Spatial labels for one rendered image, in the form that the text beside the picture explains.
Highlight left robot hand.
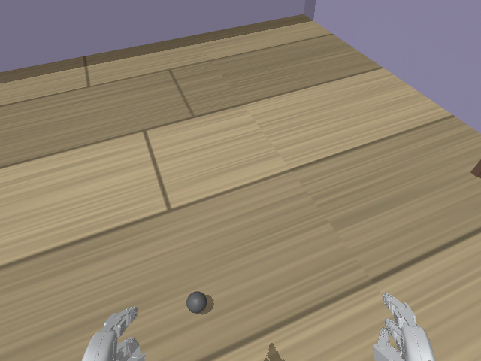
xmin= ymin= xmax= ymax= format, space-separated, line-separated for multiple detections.
xmin=82 ymin=306 xmax=145 ymax=361

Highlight right robot hand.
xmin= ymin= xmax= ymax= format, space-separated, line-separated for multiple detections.
xmin=373 ymin=293 xmax=436 ymax=361

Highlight ball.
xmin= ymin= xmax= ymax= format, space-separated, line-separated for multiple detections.
xmin=186 ymin=291 xmax=207 ymax=313

